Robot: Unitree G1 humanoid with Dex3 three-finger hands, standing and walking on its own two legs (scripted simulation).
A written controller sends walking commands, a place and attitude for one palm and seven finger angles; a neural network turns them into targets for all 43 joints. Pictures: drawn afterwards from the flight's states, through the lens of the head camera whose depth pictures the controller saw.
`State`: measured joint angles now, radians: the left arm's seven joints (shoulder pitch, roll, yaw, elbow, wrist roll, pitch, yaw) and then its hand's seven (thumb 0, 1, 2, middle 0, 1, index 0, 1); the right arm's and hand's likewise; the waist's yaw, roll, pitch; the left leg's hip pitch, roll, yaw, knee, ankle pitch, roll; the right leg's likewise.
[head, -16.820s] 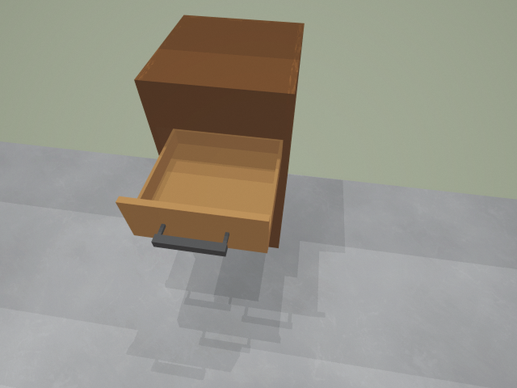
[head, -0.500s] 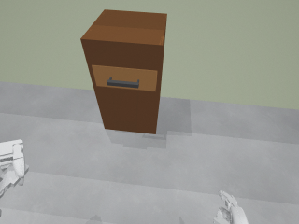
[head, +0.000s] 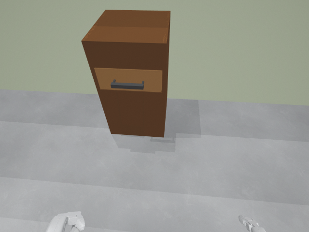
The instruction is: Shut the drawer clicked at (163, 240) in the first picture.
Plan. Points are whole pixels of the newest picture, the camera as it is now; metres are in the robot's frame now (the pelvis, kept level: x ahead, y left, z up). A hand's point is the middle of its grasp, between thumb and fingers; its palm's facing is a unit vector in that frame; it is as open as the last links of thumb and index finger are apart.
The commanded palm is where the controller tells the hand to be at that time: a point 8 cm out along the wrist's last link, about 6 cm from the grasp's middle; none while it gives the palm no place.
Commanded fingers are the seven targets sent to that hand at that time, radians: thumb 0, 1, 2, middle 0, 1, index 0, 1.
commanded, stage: let the arm hang, fingers relaxed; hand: left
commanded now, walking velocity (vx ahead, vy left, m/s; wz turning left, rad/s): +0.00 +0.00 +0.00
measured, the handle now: (128, 83) +0.92 +0.20 -0.21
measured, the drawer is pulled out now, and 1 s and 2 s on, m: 0.00 0.00 0.00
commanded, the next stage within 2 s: look to check the result in 0.90 s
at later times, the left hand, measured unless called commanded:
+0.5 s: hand out of the picture -0.05 +0.18 -0.15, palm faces +0.02 -0.97 -0.25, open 6.5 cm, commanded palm none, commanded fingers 0.00 0.90 0.90 -0.20 -0.30 -0.20 -0.30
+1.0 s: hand out of the picture -0.01 +0.13 -0.16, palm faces +0.02 -0.98 -0.17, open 7.4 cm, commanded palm none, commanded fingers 0.00 0.90 0.90 -0.20 -0.30 -0.20 -0.30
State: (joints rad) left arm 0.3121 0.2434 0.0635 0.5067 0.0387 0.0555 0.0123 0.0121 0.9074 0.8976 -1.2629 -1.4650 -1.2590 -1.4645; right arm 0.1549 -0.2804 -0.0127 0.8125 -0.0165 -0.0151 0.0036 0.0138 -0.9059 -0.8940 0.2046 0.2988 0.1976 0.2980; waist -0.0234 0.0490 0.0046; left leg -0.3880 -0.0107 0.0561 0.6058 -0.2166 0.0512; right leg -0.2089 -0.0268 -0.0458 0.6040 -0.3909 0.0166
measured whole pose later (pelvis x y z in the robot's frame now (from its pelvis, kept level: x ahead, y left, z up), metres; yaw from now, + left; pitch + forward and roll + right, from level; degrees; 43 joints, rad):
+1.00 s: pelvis +0.01 -0.03 +0.01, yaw -1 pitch -1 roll +0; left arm 0.31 0.11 0.01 1.13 0.01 0.00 0.04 0.01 0.91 0.90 -0.20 -0.30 -0.20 -0.30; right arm 0.31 -0.11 -0.02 1.15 -0.01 0.01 -0.04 0.01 -0.91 -0.89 0.20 0.30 0.20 0.30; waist -0.02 0.02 0.06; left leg -0.26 0.02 0.05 0.44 -0.15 0.01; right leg -0.08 0.01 -0.05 0.43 -0.32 -0.03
